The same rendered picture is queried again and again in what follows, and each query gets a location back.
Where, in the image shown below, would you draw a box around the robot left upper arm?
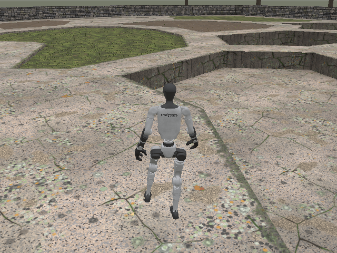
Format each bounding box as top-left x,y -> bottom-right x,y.
144,106 -> 158,135

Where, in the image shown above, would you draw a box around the robot left hand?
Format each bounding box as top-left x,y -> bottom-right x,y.
135,148 -> 147,161

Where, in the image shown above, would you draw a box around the robot right upper arm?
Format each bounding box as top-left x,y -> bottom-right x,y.
180,106 -> 194,134

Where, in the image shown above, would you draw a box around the left robot forearm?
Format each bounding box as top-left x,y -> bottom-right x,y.
136,128 -> 148,150

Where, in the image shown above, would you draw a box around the right robot forearm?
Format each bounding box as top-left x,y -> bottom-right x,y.
189,126 -> 197,143

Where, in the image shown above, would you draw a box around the robot torso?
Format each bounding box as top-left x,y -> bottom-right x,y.
157,104 -> 182,158

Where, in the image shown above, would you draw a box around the robot right foot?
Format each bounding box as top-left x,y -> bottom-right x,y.
170,206 -> 179,219

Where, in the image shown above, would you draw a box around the robot right hand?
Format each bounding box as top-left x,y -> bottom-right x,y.
186,140 -> 198,149

